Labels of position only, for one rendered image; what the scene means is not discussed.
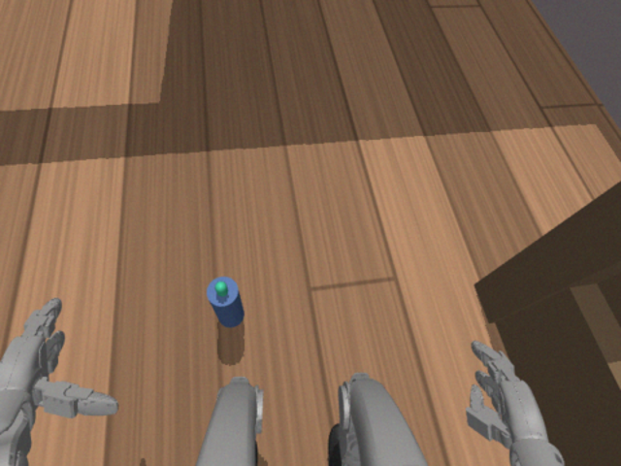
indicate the right robot hand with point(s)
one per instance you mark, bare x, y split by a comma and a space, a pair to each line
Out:
511, 398

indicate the bottle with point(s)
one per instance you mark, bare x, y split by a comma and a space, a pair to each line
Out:
224, 296

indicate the left robot arm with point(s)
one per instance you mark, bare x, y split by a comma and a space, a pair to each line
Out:
17, 417

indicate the left robot hand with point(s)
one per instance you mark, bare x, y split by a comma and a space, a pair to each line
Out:
29, 359

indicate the sofa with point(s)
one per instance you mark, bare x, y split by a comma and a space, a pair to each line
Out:
557, 307

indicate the right robot arm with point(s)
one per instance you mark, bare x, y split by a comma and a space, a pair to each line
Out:
534, 452

